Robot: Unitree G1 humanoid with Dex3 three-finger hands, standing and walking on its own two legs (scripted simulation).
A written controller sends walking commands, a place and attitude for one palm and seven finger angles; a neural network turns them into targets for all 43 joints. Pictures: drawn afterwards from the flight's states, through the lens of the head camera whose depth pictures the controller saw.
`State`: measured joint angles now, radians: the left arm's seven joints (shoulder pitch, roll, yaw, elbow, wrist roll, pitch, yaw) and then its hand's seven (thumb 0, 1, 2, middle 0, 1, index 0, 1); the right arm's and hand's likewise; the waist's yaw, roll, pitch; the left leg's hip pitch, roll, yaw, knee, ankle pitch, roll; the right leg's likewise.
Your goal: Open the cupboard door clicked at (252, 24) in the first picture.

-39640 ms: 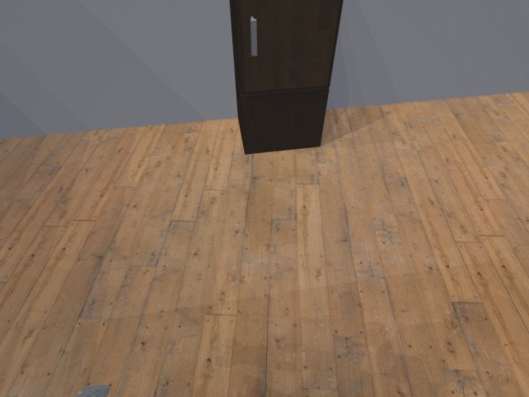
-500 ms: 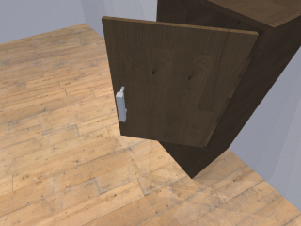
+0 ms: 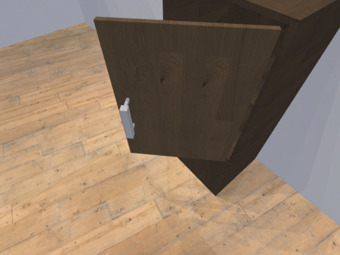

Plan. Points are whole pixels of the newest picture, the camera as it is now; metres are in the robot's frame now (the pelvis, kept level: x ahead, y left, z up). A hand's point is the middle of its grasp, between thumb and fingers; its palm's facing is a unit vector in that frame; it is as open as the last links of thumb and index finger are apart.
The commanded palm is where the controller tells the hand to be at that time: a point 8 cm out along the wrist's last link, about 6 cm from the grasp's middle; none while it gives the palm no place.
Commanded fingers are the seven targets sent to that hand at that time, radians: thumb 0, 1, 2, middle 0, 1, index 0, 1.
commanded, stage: come to a stop and stand still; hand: left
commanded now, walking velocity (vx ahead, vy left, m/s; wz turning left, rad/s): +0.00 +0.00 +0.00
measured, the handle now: (129, 118) +0.54 +0.18 -0.06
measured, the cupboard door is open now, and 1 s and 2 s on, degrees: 44 44 44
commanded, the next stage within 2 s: look again from close up in 0.32 s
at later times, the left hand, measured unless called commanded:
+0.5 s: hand out of the picture -0.02 +0.19 -0.17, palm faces +0.00 -0.98 -0.22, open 7.3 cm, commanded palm none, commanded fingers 0.00 0.90 0.90 -0.20 -0.30 -0.20 -0.30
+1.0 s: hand out of the picture +0.02 +0.19 -0.16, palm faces -0.02 -0.98 -0.21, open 7.4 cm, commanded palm +0.09 +0.23 -0.07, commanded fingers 0.00 0.88 0.89 -0.20 -0.31 -0.20 -0.31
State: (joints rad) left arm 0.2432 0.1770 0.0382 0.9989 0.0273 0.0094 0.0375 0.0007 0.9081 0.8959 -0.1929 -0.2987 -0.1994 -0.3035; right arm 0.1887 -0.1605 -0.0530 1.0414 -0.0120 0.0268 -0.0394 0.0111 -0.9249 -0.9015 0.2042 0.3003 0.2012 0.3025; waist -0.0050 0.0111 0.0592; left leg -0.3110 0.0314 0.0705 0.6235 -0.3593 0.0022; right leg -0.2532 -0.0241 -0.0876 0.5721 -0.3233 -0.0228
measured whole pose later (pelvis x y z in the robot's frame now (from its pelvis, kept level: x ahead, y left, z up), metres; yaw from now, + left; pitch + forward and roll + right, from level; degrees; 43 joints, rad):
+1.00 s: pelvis -0.01 +0.01 +0.01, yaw -1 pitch -1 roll +1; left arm 0.25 0.17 -0.01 1.09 0.02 -0.02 0.03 0.00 0.90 0.90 -0.20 -0.30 -0.20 -0.30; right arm 0.25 -0.18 0.00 1.11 -0.01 -0.03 -0.02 0.01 -0.91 -0.90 0.20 0.30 0.20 0.30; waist 0.00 0.00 0.03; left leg -0.21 0.01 0.09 0.44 -0.22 0.02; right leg -0.21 -0.03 -0.06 0.48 -0.26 -0.01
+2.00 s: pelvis -0.04 +0.01 -0.10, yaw +0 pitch +17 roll -3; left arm 0.27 0.31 0.31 0.17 -0.35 -0.42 -0.44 0.00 -0.07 0.48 -0.26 -0.92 -0.27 -0.93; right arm 0.26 -0.27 -0.02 0.58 0.04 -0.24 -0.07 0.02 -0.90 -0.90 0.21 0.30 0.20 0.30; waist -0.02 0.02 -0.14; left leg -1.03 0.05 0.01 1.24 -0.52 0.03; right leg -0.97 -0.03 -0.11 1.20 -0.53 -0.01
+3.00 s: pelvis -0.03 +0.02 -0.09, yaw -1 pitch +19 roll -4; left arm 0.03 0.42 0.44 0.36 -0.38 -0.36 -0.56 -0.02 -0.50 0.30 -0.30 -1.20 -0.30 -1.20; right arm 0.27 -0.28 0.01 0.53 0.04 -0.21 -0.05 0.02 -0.90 -0.90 0.21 0.30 0.20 0.30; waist -0.03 0.02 -0.14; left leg -1.04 0.05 0.01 1.22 -0.52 0.04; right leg -0.97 -0.03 -0.10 1.16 -0.52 0.00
